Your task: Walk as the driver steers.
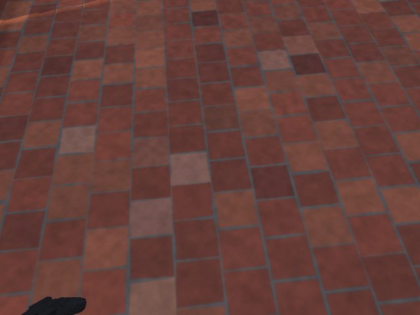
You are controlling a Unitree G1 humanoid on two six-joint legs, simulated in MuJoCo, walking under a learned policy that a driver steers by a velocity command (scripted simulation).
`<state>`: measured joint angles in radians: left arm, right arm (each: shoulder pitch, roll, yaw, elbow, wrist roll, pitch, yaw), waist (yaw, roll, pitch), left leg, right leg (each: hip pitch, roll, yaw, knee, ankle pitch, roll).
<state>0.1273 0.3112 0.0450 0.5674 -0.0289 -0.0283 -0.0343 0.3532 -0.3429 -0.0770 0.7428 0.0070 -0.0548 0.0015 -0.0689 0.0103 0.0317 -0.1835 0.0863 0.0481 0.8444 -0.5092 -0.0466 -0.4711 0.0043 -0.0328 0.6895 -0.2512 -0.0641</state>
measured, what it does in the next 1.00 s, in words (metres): walks ahead: left foot, then right foot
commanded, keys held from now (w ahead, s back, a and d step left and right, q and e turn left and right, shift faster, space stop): w+e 0.16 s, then w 0.04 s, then w+q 0.80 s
